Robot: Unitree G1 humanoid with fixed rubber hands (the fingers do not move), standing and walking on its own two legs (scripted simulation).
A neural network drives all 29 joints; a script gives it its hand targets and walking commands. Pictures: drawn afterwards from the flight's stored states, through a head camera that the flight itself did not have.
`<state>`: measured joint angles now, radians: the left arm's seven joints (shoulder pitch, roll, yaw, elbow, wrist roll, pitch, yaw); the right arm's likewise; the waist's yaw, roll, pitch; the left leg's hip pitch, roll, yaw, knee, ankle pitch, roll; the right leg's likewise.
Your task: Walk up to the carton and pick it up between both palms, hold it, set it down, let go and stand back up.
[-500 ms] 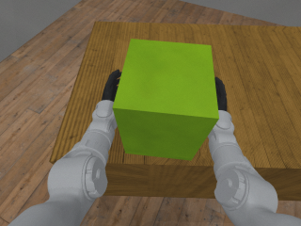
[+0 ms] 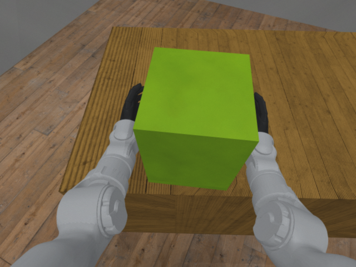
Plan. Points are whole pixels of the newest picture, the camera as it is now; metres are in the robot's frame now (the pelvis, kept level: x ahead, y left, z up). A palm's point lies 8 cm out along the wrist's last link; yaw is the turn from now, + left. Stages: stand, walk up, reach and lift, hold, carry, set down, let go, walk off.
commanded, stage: reach and lift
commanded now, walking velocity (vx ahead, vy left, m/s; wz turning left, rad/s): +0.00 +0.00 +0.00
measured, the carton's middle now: (193, 125) +0.44 -0.03 +0.03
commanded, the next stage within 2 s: none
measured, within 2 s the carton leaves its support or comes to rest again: leaves its support in 0.16 s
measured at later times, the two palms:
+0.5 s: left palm (133, 115) +0.44 +0.10 +0.08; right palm (265, 134) +0.39 -0.19 +0.05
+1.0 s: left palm (132, 116) +0.43 +0.10 +0.09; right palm (268, 136) +0.38 -0.19 +0.06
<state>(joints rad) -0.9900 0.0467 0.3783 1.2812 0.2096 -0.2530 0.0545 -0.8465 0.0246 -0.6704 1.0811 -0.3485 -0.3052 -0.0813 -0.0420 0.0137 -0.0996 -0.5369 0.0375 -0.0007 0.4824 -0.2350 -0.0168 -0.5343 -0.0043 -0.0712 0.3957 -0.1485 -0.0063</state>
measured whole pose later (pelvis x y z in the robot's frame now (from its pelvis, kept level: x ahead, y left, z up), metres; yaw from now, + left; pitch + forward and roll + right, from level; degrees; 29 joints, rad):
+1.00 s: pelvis -0.01 +0.00 +0.00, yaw +0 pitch +15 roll -1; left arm -0.94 0.01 0.37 1.28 0.21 -0.28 0.05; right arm -0.74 0.03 -0.62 1.08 -0.35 -0.39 -0.12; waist -0.04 0.02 -0.18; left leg -0.51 0.04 0.00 0.48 -0.23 -0.02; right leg -0.51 0.00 -0.07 0.39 -0.14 -0.01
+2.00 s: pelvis -0.04 +0.00 +0.00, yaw +0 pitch -4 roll -1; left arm -0.95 0.05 0.30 0.97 0.17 0.36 0.08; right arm -0.89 -0.02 -0.42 1.07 -0.16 0.11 -0.13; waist -0.04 -0.02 -0.07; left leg -0.19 0.04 0.00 0.48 -0.23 -0.02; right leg -0.18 0.00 -0.07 0.39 -0.14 -0.01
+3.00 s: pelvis -0.05 +0.00 +0.00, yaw +1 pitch -8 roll -1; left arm -0.95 0.06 0.30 0.78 0.17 0.60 0.08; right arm -0.96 -0.07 -0.25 0.99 0.00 0.33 -0.16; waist -0.04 -0.01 -0.06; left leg -0.13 0.04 0.00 0.48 -0.22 -0.01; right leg -0.12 0.00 -0.07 0.39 -0.14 -0.01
